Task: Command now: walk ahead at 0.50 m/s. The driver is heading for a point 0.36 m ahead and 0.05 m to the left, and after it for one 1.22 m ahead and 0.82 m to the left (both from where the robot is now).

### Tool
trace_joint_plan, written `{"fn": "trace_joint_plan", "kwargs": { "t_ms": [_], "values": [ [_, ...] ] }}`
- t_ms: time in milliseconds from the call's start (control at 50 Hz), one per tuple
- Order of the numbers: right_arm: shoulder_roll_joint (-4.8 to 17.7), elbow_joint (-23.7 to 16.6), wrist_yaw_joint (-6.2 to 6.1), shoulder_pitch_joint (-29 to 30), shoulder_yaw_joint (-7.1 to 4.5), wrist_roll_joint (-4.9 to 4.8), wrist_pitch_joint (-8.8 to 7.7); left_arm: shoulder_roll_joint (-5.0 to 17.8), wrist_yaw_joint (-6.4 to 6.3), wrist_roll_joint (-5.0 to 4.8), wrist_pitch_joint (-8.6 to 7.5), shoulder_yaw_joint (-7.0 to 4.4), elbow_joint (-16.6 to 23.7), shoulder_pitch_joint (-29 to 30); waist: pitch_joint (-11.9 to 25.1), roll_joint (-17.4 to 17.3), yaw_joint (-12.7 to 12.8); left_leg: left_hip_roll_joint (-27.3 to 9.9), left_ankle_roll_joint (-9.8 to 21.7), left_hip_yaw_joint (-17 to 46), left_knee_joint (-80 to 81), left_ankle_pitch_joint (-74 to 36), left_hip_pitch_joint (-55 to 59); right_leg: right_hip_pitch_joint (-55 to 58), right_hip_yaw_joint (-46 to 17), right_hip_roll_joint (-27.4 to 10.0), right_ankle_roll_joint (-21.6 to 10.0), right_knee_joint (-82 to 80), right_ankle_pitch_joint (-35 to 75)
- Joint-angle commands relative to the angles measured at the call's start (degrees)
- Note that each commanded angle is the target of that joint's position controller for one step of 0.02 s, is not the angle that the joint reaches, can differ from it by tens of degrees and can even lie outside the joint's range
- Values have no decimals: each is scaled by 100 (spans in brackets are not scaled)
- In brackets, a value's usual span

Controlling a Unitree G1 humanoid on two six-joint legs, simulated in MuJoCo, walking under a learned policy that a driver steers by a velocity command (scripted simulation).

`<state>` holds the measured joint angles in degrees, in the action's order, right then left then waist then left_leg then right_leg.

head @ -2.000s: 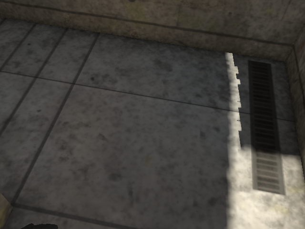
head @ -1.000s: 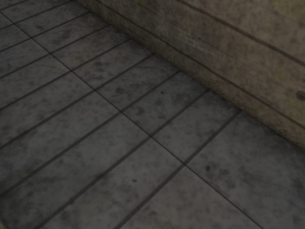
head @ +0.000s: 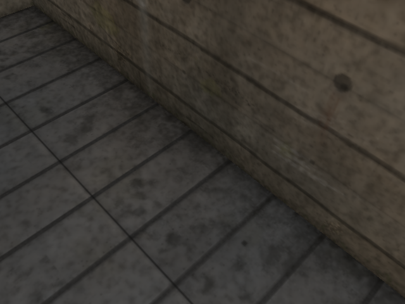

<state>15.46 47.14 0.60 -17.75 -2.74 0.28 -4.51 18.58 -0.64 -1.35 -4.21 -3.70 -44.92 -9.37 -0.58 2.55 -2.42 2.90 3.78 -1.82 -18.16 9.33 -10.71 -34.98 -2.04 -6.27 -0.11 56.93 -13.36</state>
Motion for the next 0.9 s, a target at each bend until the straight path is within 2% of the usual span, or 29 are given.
{"fn": "trace_joint_plan", "kwargs": {
  "t_ms": [20,60,80,160,200,220,240,260,280,300,320,340,360,380,420,460,500,540,600,700,740,760,780,800,820,840,860,880,900],
  "values": [
    [909,-338,-33,255,-200,-13,-57,252,8,60,-35,-51,278,-81,-21,-634,229,-1466,904,1123,1014,-1364,373,-553,-89,-224,170,-543,791],
    [979,-306,-65,340,-228,81,-42,237,91,84,-56,-5,395,251,-72,-665,140,-1102,777,528,948,-1726,202,-89,62,-212,222,-1319,1384],
    [1005,-268,-72,263,-237,72,-40,180,109,73,-62,27,464,466,-81,-622,46,-1062,770,430,947,-1712,177,90,134,-145,242,-1613,1588],
    [1158,-62,-60,-148,-302,-47,31,207,187,-10,-84,94,764,1033,-257,-497,-197,-1415,873,623,678,-1527,822,-37,133,-24,138,-2247,1431],
    [1245,66,-45,-315,-339,-76,84,356,244,28,-106,85,762,1062,-209,-510,-197,-1541,793,790,378,-1411,1056,153,201,107,-86,-2490,1114],
    [1221,143,-22,-328,-320,-48,89,413,246,40,-116,78,717,791,-181,-549,-19,-1585,731,890,161,-1508,1072,512,208,166,-165,-2611,872],
    [1221,228,-26,-217,-318,-30,67,524,242,59,-160,35,659,362,-109,-557,328,-1554,646,927,-170,-2118,925,1082,286,296,-348,-2716,770],
    [1035,244,-35,-100,-226,46,14,789,194,73,-162,-96,387,-557,352,-471,790,-1188,481,693,-1180,-2566,620,2270,306,364,-531,-2752,765],
    [743,108,-31,-36,-92,145,-51,1271,117,170,-144,-227,214,-1694,1278,134,1205,-692,250,359,-3032,-1415,-414,3955,-675,-593,-895,-2608,793],
    [58,-71,22,-717,96,-50,-198,1599,119,366,-68,-295,156,-1822,1918,1893,679,153,-118,269,-4927,2181,-2525,5484,-3549,-1875,-1680,-3662,-548],
    [818,80,48,-417,-28,-231,-222,943,126,349,-37,-125,305,-1644,1640,1060,907,-165,-116,847,-5547,2534,-3084,5297,-3841,-1775,-1471,-4194,-1595],
    [1136,-28,42,114,-130,-319,-217,634,84,315,-28,-35,310,-1404,879,684,998,-448,-103,706,-5709,2066,-3446,4736,-2865,-1674,-1232,-4219,-1646],
    [1080,-161,3,467,-124,-239,-171,580,92,328,-49,4,311,-1141,529,251,900,-680,-152,583,-5614,1573,-3318,4084,-2216,-1502,-1103,-4281,-743],
    [991,-184,-9,538,-131,-121,-118,485,93,318,-69,20,299,-887,283,211,713,-863,-193,623,-5327,1201,-3104,3515,-1626,-1302,-1060,-4414,-97],
    [698,-150,-7,364,-82,-124,19,398,77,345,-89,45,247,-673,178,351,453,-1000,-259,717,-5063,767,-2608,2961,-879,-1096,-994,-4700,652],
    [466,-268,4,509,-21,-189,104,512,82,303,-113,-20,123,-541,16,277,310,-1052,-334,741,-4715,681,-2719,2755,-324,-1075,-981,-4886,1065],
    [371,-426,11,802,14,-137,139,586,65,317,-100,-60,34,-552,-97,208,349,-1054,-410,717,-4216,145,-2903,2737,159,-1022,-962,-5041,1404],
    [385,-431,56,867,-2,-96,125,638,30,322,-90,-79,-91,-707,-90,209,384,-1043,-438,657,-3560,-537,-2872,2887,537,-938,-910,-4982,1493],
    [373,-613,178,1437,9,-61,92,768,-29,273,-34,-109,-219,-879,-270,184,558,-941,-412,373,-2678,-1073,-2716,2992,914,-947,-807,-5021,1262],
    [541,-872,379,1895,-36,-95,91,936,-55,173,151,-164,-414,-1034,-537,247,575,-822,-98,65,-2054,-354,-2642,3660,1211,-1192,-523,-4592,1356],
    [713,-846,437,1506,-128,-111,101,1034,-108,123,209,-179,-389,-885,-281,353,287,-499,105,-263,-1988,245,-1956,3679,1400,-1237,-410,-3783,3002],
    [859,-649,442,759,-247,-117,85,1070,-143,119,271,-186,-358,-759,116,265,-148,-151,271,-521,-1682,209,-995,3497,1624,-1056,-276,-2699,3888],
    [1321,-324,370,-286,-513,-170,95,941,-184,197,281,-137,-290,-974,688,-44,-581,156,470,-370,-1580,43,569,2811,1735,-748,-78,-1200,3574],
    [2085,-218,241,-543,-708,-215,135,320,-196,375,208,59,-61,-1280,798,-1801,-321,-1083,1014,1909,-1260,110,1801,825,1747,-157,296,907,-99],
    [2324,-675,221,-148,-684,-129,60,72,-131,275,-79,195,228,-1433,1992,-2194,19,-2057,2024,5155,40,1445,2913,-620,366,809,430,2301,-2240],
    [1818,-767,214,-122,-548,-45,-34,707,-79,25,-275,42,279,-618,1722,-1157,-341,-2092,1696,4966,485,1332,2835,-1215,-255,571,319,2592,-1661],
    [1514,-744,188,-16,-482,-34,-98,768,-62,-22,-371,38,347,-284,1107,-833,-297,-1929,1481,4037,265,780,2261,-1487,-213,323,152,2248,-1082],
    [1272,-840,205,363,-406,-53,-86,742,-143,108,-368,31,226,-351,857,-442,-51,-1633,1275,3344,80,135,1542,-1113,-267,63,133,1791,-698],
    [1075,-891,189,673,-339,-52,-56,809,-184,200,-303,-14,140,-503,651,-529,209,-1405,1180,2743,68,-512,825,-578,-319,-120,162,1347,-427]
  ]
}}
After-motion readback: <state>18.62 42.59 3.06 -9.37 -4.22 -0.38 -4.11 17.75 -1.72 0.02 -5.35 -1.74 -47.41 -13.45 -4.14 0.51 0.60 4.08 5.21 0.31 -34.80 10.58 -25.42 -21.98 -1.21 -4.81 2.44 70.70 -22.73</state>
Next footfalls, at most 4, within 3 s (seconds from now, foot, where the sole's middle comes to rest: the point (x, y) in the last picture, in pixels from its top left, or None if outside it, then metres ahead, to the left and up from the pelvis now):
0.26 right None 0.31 -0.16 -0.78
0.78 left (142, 287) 0.55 0.17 -0.78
1.30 right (158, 203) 0.87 0.13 -0.78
1.80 left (43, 203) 0.88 0.56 -0.78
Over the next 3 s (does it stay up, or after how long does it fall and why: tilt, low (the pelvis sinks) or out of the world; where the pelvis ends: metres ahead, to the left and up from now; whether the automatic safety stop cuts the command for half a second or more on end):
stays up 1.15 0.87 -0.01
